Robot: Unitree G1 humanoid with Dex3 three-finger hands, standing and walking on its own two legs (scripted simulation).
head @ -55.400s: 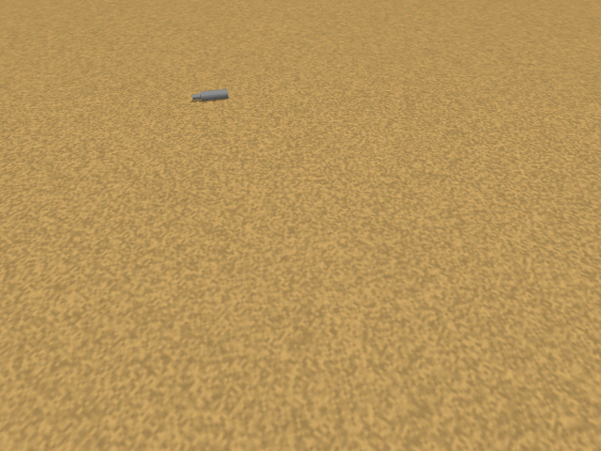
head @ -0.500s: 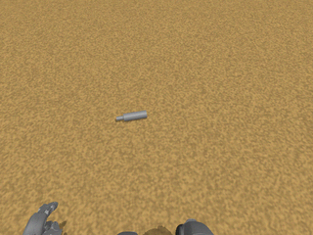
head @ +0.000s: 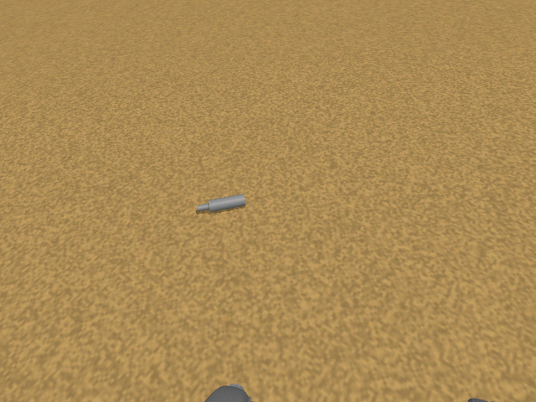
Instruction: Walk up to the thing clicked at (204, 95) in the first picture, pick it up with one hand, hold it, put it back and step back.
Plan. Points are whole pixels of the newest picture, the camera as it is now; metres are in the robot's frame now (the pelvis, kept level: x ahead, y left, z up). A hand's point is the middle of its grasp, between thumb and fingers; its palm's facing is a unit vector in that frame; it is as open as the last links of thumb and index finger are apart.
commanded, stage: step back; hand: left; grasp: from above
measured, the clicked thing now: (221, 203) +1.06 +0.34 -0.73
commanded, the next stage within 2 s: stand in 1.00 s
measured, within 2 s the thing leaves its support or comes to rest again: neither
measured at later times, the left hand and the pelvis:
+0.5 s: hand out of the picture +0.03 +0.29 -0.14, palm faces +0.07 -0.91 -0.40, open 7.4 cm; pelvis -0.01 +0.00 +0.00, yaw +4 degrees
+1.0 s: hand out of the picture +0.09 +0.31 -0.15, palm faces +0.13 -0.91 -0.39, open 7.4 cm; pelvis +0.03 +0.03 +0.00, yaw +6 degrees
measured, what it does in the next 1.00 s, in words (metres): steps on the spot: left foot, then right foot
